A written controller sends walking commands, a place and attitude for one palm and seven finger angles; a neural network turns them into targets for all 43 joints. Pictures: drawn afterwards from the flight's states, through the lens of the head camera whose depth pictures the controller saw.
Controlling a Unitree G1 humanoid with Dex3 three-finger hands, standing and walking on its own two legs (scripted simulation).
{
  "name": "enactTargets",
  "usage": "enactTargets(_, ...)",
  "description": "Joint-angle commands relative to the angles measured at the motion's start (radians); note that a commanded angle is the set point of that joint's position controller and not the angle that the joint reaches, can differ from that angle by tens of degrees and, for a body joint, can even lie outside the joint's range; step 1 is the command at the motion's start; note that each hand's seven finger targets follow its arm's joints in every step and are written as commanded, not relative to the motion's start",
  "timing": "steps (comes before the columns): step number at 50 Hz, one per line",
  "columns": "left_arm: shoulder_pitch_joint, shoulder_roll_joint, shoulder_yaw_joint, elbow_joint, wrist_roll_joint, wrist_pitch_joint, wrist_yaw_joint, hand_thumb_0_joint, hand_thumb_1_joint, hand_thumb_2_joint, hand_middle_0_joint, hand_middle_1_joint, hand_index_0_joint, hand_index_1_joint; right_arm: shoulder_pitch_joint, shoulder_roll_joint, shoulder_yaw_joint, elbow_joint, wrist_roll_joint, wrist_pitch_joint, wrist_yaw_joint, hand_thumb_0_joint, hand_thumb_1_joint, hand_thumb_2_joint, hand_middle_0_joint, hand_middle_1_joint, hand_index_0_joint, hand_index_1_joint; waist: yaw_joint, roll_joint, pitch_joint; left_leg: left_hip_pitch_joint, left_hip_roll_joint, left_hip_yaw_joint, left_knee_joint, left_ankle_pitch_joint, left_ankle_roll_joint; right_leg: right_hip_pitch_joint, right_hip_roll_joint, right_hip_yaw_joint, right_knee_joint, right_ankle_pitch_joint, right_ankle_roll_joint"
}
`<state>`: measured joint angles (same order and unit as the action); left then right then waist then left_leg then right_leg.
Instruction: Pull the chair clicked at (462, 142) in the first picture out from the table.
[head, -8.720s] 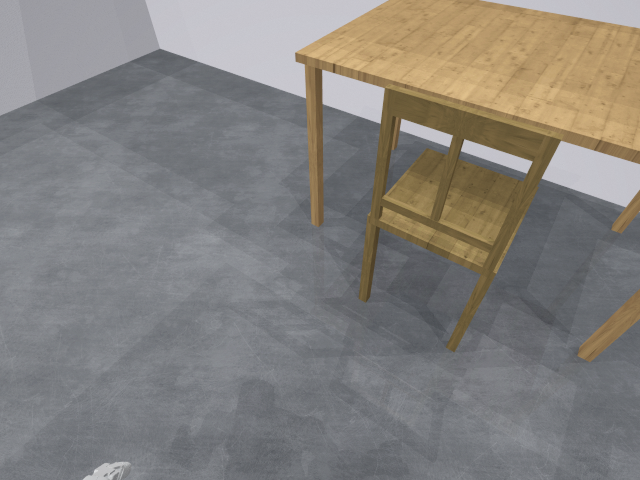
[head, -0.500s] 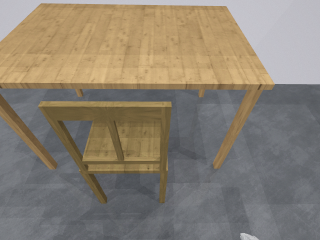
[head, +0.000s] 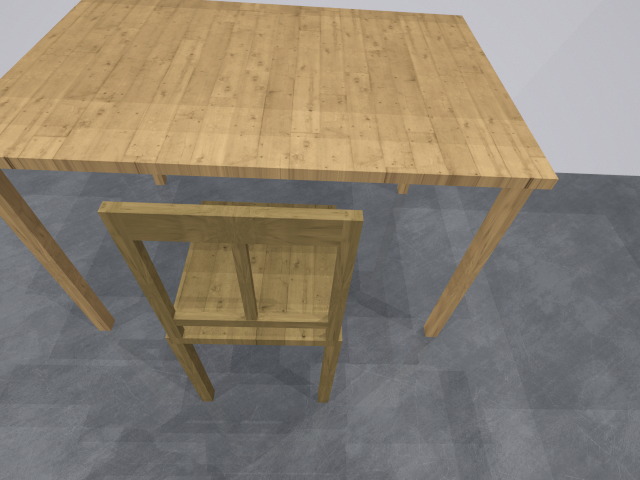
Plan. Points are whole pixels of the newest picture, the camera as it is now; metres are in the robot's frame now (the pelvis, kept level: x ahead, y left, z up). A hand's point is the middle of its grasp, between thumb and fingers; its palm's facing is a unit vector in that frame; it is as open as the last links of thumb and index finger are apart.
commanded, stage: look again from close up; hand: left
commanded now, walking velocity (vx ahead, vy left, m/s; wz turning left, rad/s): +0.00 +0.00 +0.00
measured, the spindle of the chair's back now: (246, 283) +0.44 +0.15 -0.12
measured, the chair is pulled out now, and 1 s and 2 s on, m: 0.00 0.00 0.00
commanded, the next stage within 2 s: raise the hand toward the chair's back in 0.64 s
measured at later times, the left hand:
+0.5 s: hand out of the picture +0.02 +0.18 -0.18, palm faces -0.01 -0.98 -0.19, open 7.3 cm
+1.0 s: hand (196, 381) +0.23 +0.17 +0.00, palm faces +0.12 -0.99 -0.01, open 8.0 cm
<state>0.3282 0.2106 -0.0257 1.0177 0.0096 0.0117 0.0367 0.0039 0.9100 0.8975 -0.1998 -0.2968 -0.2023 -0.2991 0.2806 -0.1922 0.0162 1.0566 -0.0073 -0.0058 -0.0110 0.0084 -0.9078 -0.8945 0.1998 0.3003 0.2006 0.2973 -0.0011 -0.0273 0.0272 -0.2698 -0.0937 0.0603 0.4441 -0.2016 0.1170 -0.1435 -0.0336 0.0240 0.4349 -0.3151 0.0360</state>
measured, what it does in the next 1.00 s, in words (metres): steps on the spot: right foot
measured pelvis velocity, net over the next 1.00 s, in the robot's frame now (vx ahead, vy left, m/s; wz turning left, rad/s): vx -0.02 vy -0.02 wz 0.02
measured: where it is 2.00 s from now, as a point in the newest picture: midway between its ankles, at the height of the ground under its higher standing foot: outside the picture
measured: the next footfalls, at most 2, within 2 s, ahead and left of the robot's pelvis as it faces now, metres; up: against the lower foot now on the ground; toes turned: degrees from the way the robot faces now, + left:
right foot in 0.92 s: +0.05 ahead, -0.11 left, +0.00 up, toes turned +0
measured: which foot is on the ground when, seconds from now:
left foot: down 0.00-1.00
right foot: down 0.00-0.80, up 0.82-0.90, down 0.92-1.00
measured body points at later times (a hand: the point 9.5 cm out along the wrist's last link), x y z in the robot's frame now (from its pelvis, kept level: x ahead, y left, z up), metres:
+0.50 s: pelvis +0.01 +0.00 +0.00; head +0.03 +0.02 +0.45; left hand +0.02 +0.23 -0.16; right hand +0.05 -0.23 -0.15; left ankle +0.02 +0.04 -0.74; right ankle -0.05 -0.15 -0.74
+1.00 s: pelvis -0.02 -0.02 -0.05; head +0.00 -0.03 +0.40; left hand +0.22 +0.22 +0.00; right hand +0.13 -0.28 -0.14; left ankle +0.02 +0.04 -0.74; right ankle +0.01 -0.11 -0.74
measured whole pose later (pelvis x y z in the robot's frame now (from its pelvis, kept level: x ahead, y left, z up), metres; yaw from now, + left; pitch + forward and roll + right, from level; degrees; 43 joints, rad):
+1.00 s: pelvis -0.02 -0.02 -0.05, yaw +1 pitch +9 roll +1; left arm 0.26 0.20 0.17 0.22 -0.26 -0.45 -0.14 0.01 0.79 0.84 -0.18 -0.28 -0.19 -0.28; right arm 0.24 -0.25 -0.02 0.69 0.00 -0.23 -0.01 0.01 -0.90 -0.89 0.20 0.30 0.20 0.30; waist -0.05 -0.01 -0.14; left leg -0.68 -0.09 0.07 0.88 -0.37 0.06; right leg -0.67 0.02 -0.04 0.93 -0.42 -0.06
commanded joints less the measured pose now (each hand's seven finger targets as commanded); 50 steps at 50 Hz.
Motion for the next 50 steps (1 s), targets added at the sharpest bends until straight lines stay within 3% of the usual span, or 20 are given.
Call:
enactTargets(1, 0.059, 0.097, 0.023, -0.013, 0.002, -0.026, 0.01, 0.0, 0.9, 0.9, -0.2, -0.3, -0.2, -0.3, 0.008, -0.127, -0.023, -0.029, 0.006, -0.036, -0.013, 0.0, -0.9, -0.9, 0.2, 0.3, 0.2, 0.3, 0.007, 0.041, -0.034, 0.119, 0.198, -0.219, -0.113, 0.137, -0.033, -0.048, -0.049, 0.034, -0.043, 0.091, -0.061)
enactTargets(6, 0.061, 0.089, 0.021, 0.02, 0.001, -0.025, 0.014, 0.0, 0.9, 0.9, -0.2, -0.3, -0.2, -0.3, 0.007, -0.122, -0.022, -0.001, 0.007, -0.038, -0.018, 0.0, -0.9, -0.9, 0.2, 0.3, 0.2, 0.3, 0.007, 0.033, -0.026, 0.139, 0.196, -0.203, -0.095, 0.221, -0.037, -0.04, -0.055, 0.037, -0.05, 0.125, -0.057)
enactTargets(19, 0.049, 0.078, 0.022, 0.029, 0.006, -0.022, 0.014, 0.0, 0.9, 0.9, -0.2, -0.3, -0.2, -0.3, -0.014, -0.113, -0.025, 0.015, 0.007, -0.038, -0.019, 0.0, -0.9, -0.9, 0.2, 0.3, 0.2, 0.3, 0.006, 0.029, 0.034, 0.115, 0.194, -0.197, -0.131, 0.135, -0.043, -0.061, -0.059, 0.038, -0.07, 0.1, -0.052)
enactTargets(25, 0.051, 0.079, 0.023, 0.029, 0.006, -0.025, 0.012, 0.0, 0.9, 0.9, -0.2, -0.3, -0.2, -0.3, -0.014, -0.116, -0.025, 0.013, 0.006, -0.039, -0.017, 0.0, -0.9, -0.9, 0.2, 0.3, 0.2, 0.3, 0.003, 0.023, 0.021, 0.119, 0.19, -0.197, -0.138, 0.118, -0.047, -0.056, -0.061, 0.046, -0.071, 0.106, -0.053)
enactTargets(28, 0.054, 0.08, 0.024, 0.033, 0.004, -0.027, 0.013, 0.0, 0.9, 0.9, -0.2, -0.3, -0.2, -0.3, -0.007, -0.118, -0.026, 0.016, 0.006, -0.042, -0.019, 0.0, -0.9, -0.9, 0.2, 0.3, 0.2, 0.3, 0.003, 0.017, -0.019, 0.158, 0.192, -0.194, -0.123, 0.192, -0.048, -0.045, -0.062, 0.044, -0.065, 0.131, -0.052)
enactTargets(36, 0.057, 0.083, 0.024, 0.044, 0.002, -0.031, 0.015, 0.0, 0.9, 0.9, -0.2, -0.3, -0.2, -0.3, -0.005, -0.117, -0.024, 0.031, 0.007, -0.044, -0.021, 0.0, -0.9, -0.9, 0.2, 0.3, 0.2, 0.3, 0.004, 0.005, -0.016, 0.164, 0.187, -0.178, -0.107, 0.25, -0.047, -0.027, -0.069, 0.051, -0.074, 0.171, -0.053)
enactTargets(37, 0.042, 0.064, 0.018, 0.048, 0.023, -0.044, 0.047, 0.0, 0.9, 0.9, -0.2, -0.3, -0.2, -0.3, 0.008, -0.142, -0.021, -0.042, 0.008, -0.034, -0.015, 0.0, -0.9, -0.9, 0.2, 0.3, 0.2, 0.3, -0.024, 0.039, 0.053, 0.102, 0.204, -0.194, 0.014, 0.532, -0.099, -0.09, -0.05, 0.018, -0.009, 0.173, -0.043)
enactTargets(38, -0.61, 0.344, 0.234, -1.446, -0.135, -0.23, 0.061, 0.0, 0.877, 0.89, -0.198, -0.296, -0.198, -0.296, 0.08, -0.274, -0.087, -0.381, 0.056, -0.168, -0.04, 0.0, -0.9, -0.9, 0.2, 0.3, 0.2, 0.3, -0.123, 0.178, -0.446, 0.493, 0.163, -0.223, -0.024, 0.586, -0.167, -0.221, 0.045, -0.104, 0.097, 0.248, -0.044)
enactTargets(39, -0.438, 0.4, 0.249, -1.414, -0.088, -0.214, 0.095, 0.0, 0.853, 0.88, -0.195, -0.293, -0.195, -0.293, 0.02, -0.18, -0.031, -0.317, 0.042, -0.25, -0.078, 0.0, -0.9, -0.9, 0.2, 0.3, 0.2, 0.3, -0.064, 0.283, -0.435, 0.55, 0.22, -0.222, -0.072, 0.507, -0.196, -0.295, 0.046, -0.064, 0.246, 0.02, -0.044)
enactTargets(40, 0.031, 0.066, 0.061, -1.18, -0.118, -0.109, 0.091, 0.0, 0.83, 0.87, -0.193, -0.289, -0.193, -0.289, -0.013, -0.153, -0.035, -0.336, 0.041, -0.302, -0.065, 0.0, -0.9, -0.9, 0.2, 0.3, 0.2, 0.3, -0.041, 0.267, -0.335, 0.438, 0.206, -0.245, -0.124, 0.349, -0.21, -0.366, 0.052, -0.068, 0.345, -0.082, -0.053)
enactTargets(41, 0.087, -0.038, 0.025, -1.035, -0.153, -0.076, 0.088, 0.0, 0.807, 0.86, -0.191, -0.285, -0.191, -0.285, -0.008, -0.149, -0.043, -0.31, 0.046, -0.308, -0.058, 0.0, -0.9, -0.9, 0.2, 0.3, 0.2, 0.3, -0.042, 0.175, -0.157, 0.234, 0.168, -0.219, -0.109, 0.211, -0.195, -0.373, 0.031, -0.068, 0.367, -0.069, -0.048)
enactTargets(42, -0.049, 0.014, 0.066, -1.096, -0.176, -0.129, 0.069, 0.0, 0.783, 0.85, -0.188, -0.282, -0.188, -0.282, -0.03, -0.188, -0.061, -0.366, 0.041, -0.307, -0.048, 0.0, -0.9, -0.9, 0.2, 0.3, 0.2, 0.3, -0.059, 0.15, -0.057, 0.109, 0.149, -0.213, -0.041, 0.088, -0.176, -0.411, 0.029, -0.091, 0.303, -0.097, -0.051)
enactTargets(43, -0.054, 0.036, 0.113, -1.009, -0.174, -0.187, 0.038, 0.0, 0.76, 0.84, -0.186, -0.278, -0.186, -0.278, -0.054, -0.204, -0.068, -0.387, 0.02, -0.306, -0.04, 0.0, -0.9, -0.9, 0.2, 0.3, 0.2, 0.3, -0.066, 0.054, -0.049, 0.009, 0.128, -0.202, 0.051, -0.036, -0.155, -0.455, 0.034, -0.115, 0.248, -0.108, -0.058)
enactTargets(44, 0.023, 0.034, 0.168, -0.889, -0.181, -0.248, 0.0, 0.0, 0.737, 0.83, -0.184, -0.274, -0.184, -0.274, -0.061, -0.205, -0.078, -0.413, 0.018, -0.293, -0.031, 0.0, -0.9, -0.9, 0.2, 0.3, 0.2, 0.3, -0.052, -0.025, -0.045, -0.101, 0.102, -0.173, 0.152, -0.095, -0.147, -0.476, 0.043, -0.136, 0.213, -0.088, -0.068)
enactTargets(45, 0.134, -0.017, 0.171, -0.771, -0.199, -0.326, -0.056, 0.0, 0.713, 0.82, -0.181, -0.271, -0.181, -0.271, -0.09, -0.193, -0.075, -0.443, 0.011, -0.283, -0.024, 0.0, -0.9, -0.9, 0.2, 0.3, 0.2, 0.3, -0.019, -0.132, -0.096, -0.21, 0.09, -0.148, 0.255, -0.098, -0.136, -0.516, 0.048, -0.138, 0.261, -0.095, -0.074)
enactTargets(46, 0.218, -0.038, 0.188, -0.747, -0.232, -0.411, -0.123, 0.0, 0.69, 0.81, -0.179, -0.267, -0.179, -0.267, -0.121, -0.191, -0.08, -0.477, 0.005, -0.28, -0.017, 0.0, -0.9, -0.9, 0.2, 0.3, 0.2, 0.3, 0.017, -0.166, -0.159, -0.318, 0.079, -0.128, 0.332, -0.095, -0.137, -0.545, 0.049, -0.127, 0.332, -0.1, -0.077)
enactTargets(47, 0.254, -0.02, 0.213, -0.749, -0.276, -0.492, -0.195, 0.0, 0.667, 0.8, -0.177, -0.263, -0.177, -0.263, -0.157, -0.193, -0.084, -0.514, 0.007, -0.276, -0.006, 0.0, -0.9, -0.9, 0.2, 0.3, 0.2, 0.3, 0.043, -0.148, -0.176, -0.428, 0.07, -0.115, 0.381, -0.146, -0.148, -0.581, 0.041, -0.102, 0.377, -0.159, -0.081)
enactTargets(48, 0.243, 0.019, 0.25, -0.748, -0.313, -0.575, -0.271, 0.0, 0.643, 0.79, -0.174, -0.26, -0.174, -0.26, -0.185, -0.193, -0.094, -0.549, 0.017, -0.276, 0.003, 0.0, -0.9, -0.9, 0.2, 0.3, 0.2, 0.3, 0.047, -0.236, -0.154, -0.546, 0.061, -0.098, 0.439, -0.226, -0.148, -0.61, 0.032, -0.049, 0.387, -0.27, -0.078)
enactTargets(49, 0.274, 0.047, 0.27, -0.708, -0.329, -0.625, -0.336, 0.0, 0.62, 0.78, -0.172, -0.256, -0.172, -0.256, -0.187, -0.196, -0.099, -0.581, 0.032, -0.271, 0.014, 0.0, -0.9, -0.9, 0.2, 0.3, 0.2, 0.3, 0.052, -0.224, -0.135, -0.615, 0.059, -0.086, 0.484, -0.244, -0.144, -0.593, 0.019, 0.021, 0.384, -0.308, -0.085)
enactTargets(50, 0.284, 0.065, 0.282, -0.716, -0.335, -0.628, -0.369, 0.0, 0.597, 0.77, -0.17, -0.252, -0.17, -0.252, -0.21, -0.202, -0.102, -0.637, 0.039, -0.265, 0.014, 0.0, -0.9, -0.9, 0.2, 0.3, 0.2, 0.3, 0.059, -0.205, -0.162, -0.67, 0.049, -0.062, 0.517, -0.269, -0.129, -0.556, 0.006, 0.074, 0.385, -0.323, -0.075)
